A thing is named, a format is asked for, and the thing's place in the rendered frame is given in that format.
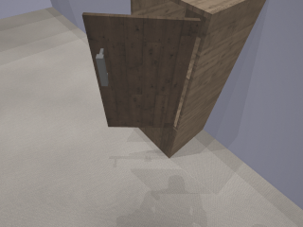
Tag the handle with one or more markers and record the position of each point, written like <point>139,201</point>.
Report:
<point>102,71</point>

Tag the cupboard door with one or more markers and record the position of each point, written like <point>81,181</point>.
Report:
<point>147,59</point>

